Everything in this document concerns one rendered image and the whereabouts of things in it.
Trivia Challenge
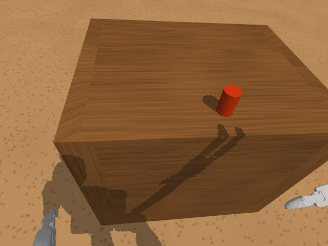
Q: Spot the right robot hand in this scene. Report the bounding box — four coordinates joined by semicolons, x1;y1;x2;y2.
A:
284;183;328;209

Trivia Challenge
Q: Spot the can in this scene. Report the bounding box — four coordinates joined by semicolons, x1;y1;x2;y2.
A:
216;85;242;117

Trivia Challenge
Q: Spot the left robot hand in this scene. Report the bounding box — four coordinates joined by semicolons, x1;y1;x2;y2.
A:
33;209;56;246

